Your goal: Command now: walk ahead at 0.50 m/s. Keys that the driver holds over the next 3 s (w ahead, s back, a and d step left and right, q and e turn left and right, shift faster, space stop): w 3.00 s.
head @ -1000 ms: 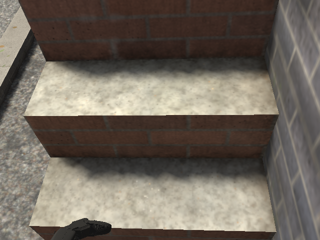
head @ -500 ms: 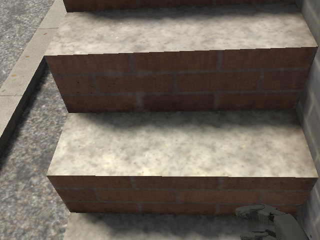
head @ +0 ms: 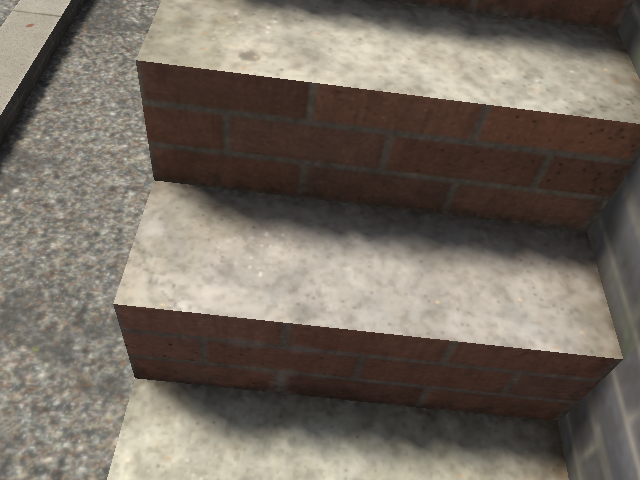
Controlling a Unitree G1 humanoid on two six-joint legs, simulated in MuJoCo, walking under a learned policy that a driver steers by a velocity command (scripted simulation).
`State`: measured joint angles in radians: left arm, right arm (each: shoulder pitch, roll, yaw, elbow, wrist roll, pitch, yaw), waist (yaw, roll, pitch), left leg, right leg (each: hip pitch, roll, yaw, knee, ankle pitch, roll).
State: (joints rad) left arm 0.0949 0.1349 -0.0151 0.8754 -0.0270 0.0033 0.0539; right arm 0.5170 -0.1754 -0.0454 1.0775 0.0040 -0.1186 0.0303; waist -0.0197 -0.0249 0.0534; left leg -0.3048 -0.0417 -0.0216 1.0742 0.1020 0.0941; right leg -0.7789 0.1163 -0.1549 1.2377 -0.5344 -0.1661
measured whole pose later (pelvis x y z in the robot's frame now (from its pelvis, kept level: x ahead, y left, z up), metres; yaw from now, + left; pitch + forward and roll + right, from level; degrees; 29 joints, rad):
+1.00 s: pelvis +0.25 -0.02 +0.26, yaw -1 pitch +0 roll +1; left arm 0.31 0.21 0.03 1.02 0.02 -0.03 0.05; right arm 0.27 -0.15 0.01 0.73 -0.07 -0.05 0.01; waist -0.04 -0.03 -0.06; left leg -0.76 -0.08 -0.15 1.72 -0.13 0.03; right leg -0.65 0.06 -0.12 1.08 -0.50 -0.15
